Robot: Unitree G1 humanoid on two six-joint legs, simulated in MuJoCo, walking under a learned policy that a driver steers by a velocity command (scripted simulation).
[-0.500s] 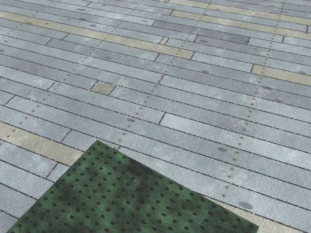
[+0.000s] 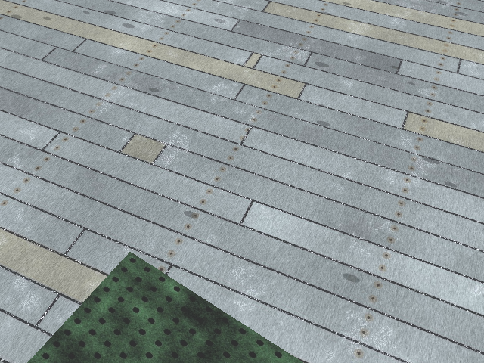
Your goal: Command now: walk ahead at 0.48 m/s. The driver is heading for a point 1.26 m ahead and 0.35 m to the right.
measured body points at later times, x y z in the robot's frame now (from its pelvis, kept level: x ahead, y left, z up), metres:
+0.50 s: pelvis +0.29 -0.04 +0.00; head +0.33 -0.04 +0.45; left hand +0.46 +0.19 -0.12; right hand +0.21 -0.27 -0.15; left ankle +0.10 +0.05 -0.66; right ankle +0.38 -0.10 -0.72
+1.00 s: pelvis +0.57 -0.01 +0.00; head +0.60 +0.00 +0.45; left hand +0.47 +0.22 -0.15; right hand +0.77 -0.22 -0.11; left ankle +0.68 +0.07 -0.72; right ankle +0.39 -0.10 -0.71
